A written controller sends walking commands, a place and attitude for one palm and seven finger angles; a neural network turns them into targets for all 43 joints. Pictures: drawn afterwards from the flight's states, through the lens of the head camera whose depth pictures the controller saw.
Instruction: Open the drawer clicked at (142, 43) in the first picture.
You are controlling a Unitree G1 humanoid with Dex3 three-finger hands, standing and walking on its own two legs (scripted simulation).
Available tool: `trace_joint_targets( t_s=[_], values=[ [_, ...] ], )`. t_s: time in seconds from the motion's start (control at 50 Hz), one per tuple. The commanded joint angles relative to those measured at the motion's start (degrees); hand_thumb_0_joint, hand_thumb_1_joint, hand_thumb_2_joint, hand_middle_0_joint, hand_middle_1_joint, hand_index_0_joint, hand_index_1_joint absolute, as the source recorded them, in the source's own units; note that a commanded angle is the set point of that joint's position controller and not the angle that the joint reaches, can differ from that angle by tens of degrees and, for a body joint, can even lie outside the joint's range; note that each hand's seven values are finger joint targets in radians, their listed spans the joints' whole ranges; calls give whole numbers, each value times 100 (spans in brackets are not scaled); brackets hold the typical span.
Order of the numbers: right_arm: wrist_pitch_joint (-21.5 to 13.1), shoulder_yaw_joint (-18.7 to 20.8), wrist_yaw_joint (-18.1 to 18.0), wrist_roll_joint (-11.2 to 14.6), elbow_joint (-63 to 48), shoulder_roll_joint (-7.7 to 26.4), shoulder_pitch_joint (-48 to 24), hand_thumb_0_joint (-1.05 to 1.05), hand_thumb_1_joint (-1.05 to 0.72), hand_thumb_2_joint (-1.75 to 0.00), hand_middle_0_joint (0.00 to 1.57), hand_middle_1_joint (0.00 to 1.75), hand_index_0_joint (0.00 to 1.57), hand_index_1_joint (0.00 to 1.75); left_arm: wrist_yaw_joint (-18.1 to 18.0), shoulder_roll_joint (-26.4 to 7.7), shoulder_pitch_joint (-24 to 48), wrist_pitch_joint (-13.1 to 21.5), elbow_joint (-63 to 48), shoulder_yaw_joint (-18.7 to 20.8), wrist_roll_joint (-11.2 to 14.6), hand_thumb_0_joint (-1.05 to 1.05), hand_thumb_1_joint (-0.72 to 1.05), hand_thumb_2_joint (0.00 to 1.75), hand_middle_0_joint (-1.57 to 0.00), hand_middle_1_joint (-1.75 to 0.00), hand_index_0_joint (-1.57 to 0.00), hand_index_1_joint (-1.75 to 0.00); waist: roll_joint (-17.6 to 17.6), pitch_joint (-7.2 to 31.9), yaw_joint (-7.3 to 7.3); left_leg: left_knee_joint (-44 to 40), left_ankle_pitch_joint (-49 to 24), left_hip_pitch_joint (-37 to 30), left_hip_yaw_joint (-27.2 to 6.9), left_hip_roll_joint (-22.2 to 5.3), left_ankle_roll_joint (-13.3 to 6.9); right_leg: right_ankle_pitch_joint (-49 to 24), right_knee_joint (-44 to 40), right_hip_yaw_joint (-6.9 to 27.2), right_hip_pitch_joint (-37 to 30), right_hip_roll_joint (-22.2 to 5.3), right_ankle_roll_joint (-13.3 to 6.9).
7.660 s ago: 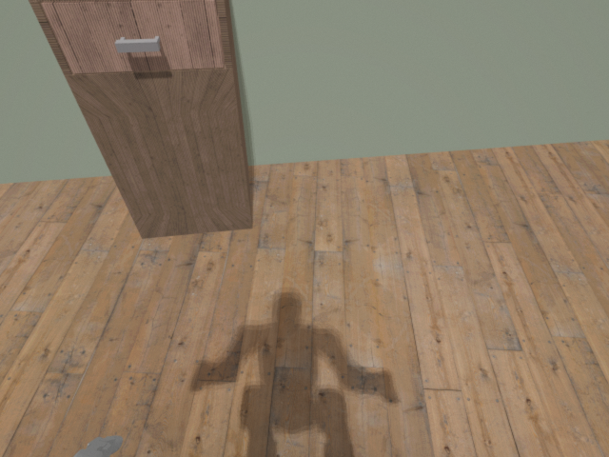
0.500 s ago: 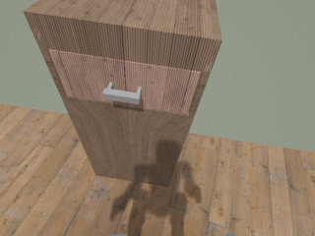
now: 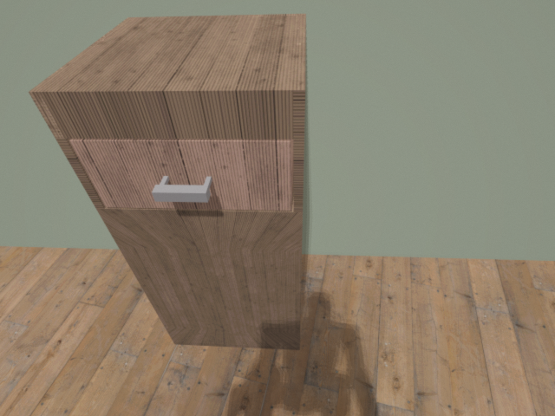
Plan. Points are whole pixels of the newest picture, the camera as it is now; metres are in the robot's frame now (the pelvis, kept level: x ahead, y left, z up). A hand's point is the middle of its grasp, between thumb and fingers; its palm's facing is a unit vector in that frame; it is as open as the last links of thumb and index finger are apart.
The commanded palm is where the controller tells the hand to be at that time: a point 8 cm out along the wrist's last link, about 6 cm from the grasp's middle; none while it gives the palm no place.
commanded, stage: come to a stop and stand still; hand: left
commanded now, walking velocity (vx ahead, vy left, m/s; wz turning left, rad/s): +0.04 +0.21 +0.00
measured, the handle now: (184, 186) +0.53 +0.21 +0.05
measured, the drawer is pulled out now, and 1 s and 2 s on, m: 0.00 0.00 0.00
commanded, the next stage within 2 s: look again from close up in 0.20 s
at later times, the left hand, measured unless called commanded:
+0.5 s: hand out of the picture -0.03 +0.22 -0.19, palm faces +0.08 -0.98 -0.20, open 7.4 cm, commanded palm none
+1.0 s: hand out of the picture +0.05 +0.28 -0.18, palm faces -0.03 -0.97 -0.22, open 7.4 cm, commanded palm none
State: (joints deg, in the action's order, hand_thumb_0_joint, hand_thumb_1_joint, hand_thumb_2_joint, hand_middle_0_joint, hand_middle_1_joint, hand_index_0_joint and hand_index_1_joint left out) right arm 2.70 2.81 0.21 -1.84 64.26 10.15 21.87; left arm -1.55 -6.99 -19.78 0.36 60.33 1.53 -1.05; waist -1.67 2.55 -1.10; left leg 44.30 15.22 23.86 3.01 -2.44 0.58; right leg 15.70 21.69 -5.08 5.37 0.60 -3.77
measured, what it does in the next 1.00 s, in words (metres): steps to the left: left foot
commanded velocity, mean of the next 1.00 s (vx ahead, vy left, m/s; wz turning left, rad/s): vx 0.00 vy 0.00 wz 0.00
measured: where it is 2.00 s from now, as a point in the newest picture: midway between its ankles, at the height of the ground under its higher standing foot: outside the picture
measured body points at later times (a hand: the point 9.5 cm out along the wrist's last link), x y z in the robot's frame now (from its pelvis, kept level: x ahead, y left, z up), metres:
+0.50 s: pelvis +0.01 +0.06 -0.02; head +0.02 +0.06 +0.43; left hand -0.04 +0.27 -0.17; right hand +0.11 -0.17 -0.16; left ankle -0.01 +0.14 -0.75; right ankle -0.04 -0.07 -0.74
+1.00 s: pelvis +0.00 +0.10 -0.01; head +0.02 +0.10 +0.44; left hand +0.05 +0.34 -0.17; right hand -0.01 -0.13 -0.16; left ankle -0.01 +0.14 -0.75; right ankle -0.04 -0.06 -0.74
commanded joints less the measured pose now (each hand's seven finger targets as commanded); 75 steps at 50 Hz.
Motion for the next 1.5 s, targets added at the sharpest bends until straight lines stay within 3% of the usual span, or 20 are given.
trace_joint_targets(
  t_s=[0.0,0.18,0.26,0.28,0.3,0.32,0.38,0.42,0.46,0.52,0.72,0.9,1.08,1.22,1.28,1.3,1.34,1.38,1.42,1.48],
  values=[
    [-202,-37,-40,41,-342,177,-196,0,-90,-90,20,30,20,30,-3,-666,-261,214,-128,85,22,0,90,90,-20,-30,-20,-30,735,-1317,205,263,67,682,-88,-74,123,-428,-1254,1281,490,-1591,-495],
    [-221,-84,-108,148,-600,1,-695,0,-90,-90,20,30,20,30,-82,-831,-700,158,130,233,-33,0,90,90,-20,-30,-20,-30,899,-413,426,-592,654,110,-3,90,156,-3098,-210,1376,-298,-1833,-790],
    [-330,-128,-167,156,-379,-46,-289,0,-90,-90,20,30,20,30,-73,-625,-501,110,220,164,-10,0,90,90,-20,-30,-20,-30,856,-273,170,-2115,-690,-1548,125,130,21,-2406,342,883,480,-1168,-239],
    [-354,-123,-145,119,-804,328,-1054,0,-90,-90,20,30,20,30,-292,-629,-1084,270,357,48,-19,0,90,90,-20,-30,-20,-30,-10,-707,415,-622,-201,-885,-56,48,11,-4188,72,1608,570,-1220,203],
    [-286,-110,-110,139,-1013,47,-759,0,-90,-90,20,30,20,30,-241,-1004,-774,319,37,95,-62,0,90,90,-20,-30,-20,-30,515,-427,107,-451,654,-372,-109,87,-131,-3511,-81,1664,332,-1549,-6],
    [-257,-124,-92,89,-1018,94,-896,0,-90,-90,20,30,20,30,-210,-936,-725,337,9,122,-108,0,90,90,-20,-30,-20,-30,231,-540,223,-500,754,-475,-94,-25,-160,-3208,-157,1792,546,-1694,-242],
    [-356,-150,-115,134,-945,160,-437,0,-90,-90,20,30,20,30,-233,-779,-410,377,-58,68,-82,0,90,90,-20,-30,-20,-30,679,-136,-87,-1598,-155,-1086,-188,-120,-219,-3596,489,1025,387,-1248,-235],
    [-455,-136,-123,104,-808,503,-246,0,-90,-90,20,30,20,30,-220,-601,-429,250,-112,-6,-31,0,90,90,-20,-30,-20,-30,-460,108,9,-1524,-2684,-1562,-576,-521,-414,-2010,1122,397,491,-666,101],
    [-418,-169,-190,107,-884,625,-560,0,-90,-90,20,30,20,30,-202,-543,-485,116,-63,-66,-11,0,90,90,-20,-30,-20,-30,-771,-338,177,-1796,-3202,-1399,-844,-771,-667,-41,908,222,709,-403,253],
    [-407,-212,-212,94,-975,612,-694,0,-90,-90,20,30,20,30,-150,-565,-361,50,-94,-116,-17,0,90,90,-20,-30,-20,-30,-79,-746,209,-2011,-2274,-1015,-783,-557,-587,-260,634,338,674,-464,239],
    [-446,-226,-281,59,-889,740,-487,0,-90,-90,20,30,20,30,-116,-802,184,-112,-371,-82,24,0,90,90,-20,-30,-20,-30,-178,-447,187,-2509,-3118,-1827,-1139,-751,-504,506,1069,390,1055,-425,368],
    [-458,-255,-262,66,-579,751,-394,0,-90,-90,20,30,20,30,-93,-847,299,-108,-252,-102,65,0,90,90,-20,-30,-20,-30,251,-350,150,-2564,-2106,-1719,-1001,-604,-358,-232,622,586,612,-489,267],
    [-309,-66,-415,-12,-437,967,-82,0,-90,-90,20,30,20,30,46,-777,571,-346,-445,73,-48,0,90,90,-20,-30,-20,-30,-210,-547,-24,-2810,-1873,-1690,-1776,-1764,-1368,1322,3105,665,2127,-390,280],
    [-277,66,-347,-51,-517,1028,-234,0,-90,-90,20,30,20,30,164,-540,651,-349,-600,99,-46,0,90,90,-20,-30,-20,-30,-506,-480,-83,-2925,-532,-1136,-1268,-1570,-1125,885,2152,330,1676,-309,312],
    [-257,23,-258,-19,-536,901,-362,0,-90,-90,20,30,20,30,125,-368,116,-174,-405,65,-41,0,90,90,-20,-30,-20,-30,-465,-240,181,-2411,354,-653,-765,-1060,-782,175,745,66,509,-118,335],
    [-268,-30,-205,20,-519,678,-366,0,-90,-90,20,30,20,30,83,-484,-138,-77,-267,57,-57,0,90,90,-20,-30,-20,-30,-23,-177,281,-1970,857,-312,-399,-630,-533,68,158,322,-42,-276,360],
    [-254,-159,-130,95,-738,212,-481,0,-90,-90,20,30,20,30,-13,-1183,-323,59,-266,113,-30,0,90,90,-20,-30,-20,-30,1738,-438,354,-523,1700,520,161,110,-162,1181,-1119,2630,137,-2004,-212],
    [-256,-92,-55,63,-739,312,-599,0,-90,-90,20,30,20,30,3,-1290,127,83,-403,81,-47,0,90,90,-20,-30,-20,-30,751,-720,189,167,1401,132,-89,76,-159,1323,-1264,2476,1067,-2024,-606],
    [-198,-77,-45,73,-674,368,-529,0,-90,-90,20,30,20,30,-36,-1164,239,140,-453,108,-42,0,90,90,-20,-30,-20,-30,1223,-879,148,490,1003,319,-207,23,-118,75,-1106,2357,954,-1906,-576],
    [-186,-85,-32,120,-720,366,-598,0,-90,-90,20,30,20,30,-65,-1194,35,165,-441,111,-48,0,90,90,-20,-30,-20,-30,939,-686,203,513,830,406,-117,102,26,-2601,-462,1666,433,-1850,-608]
  ],
)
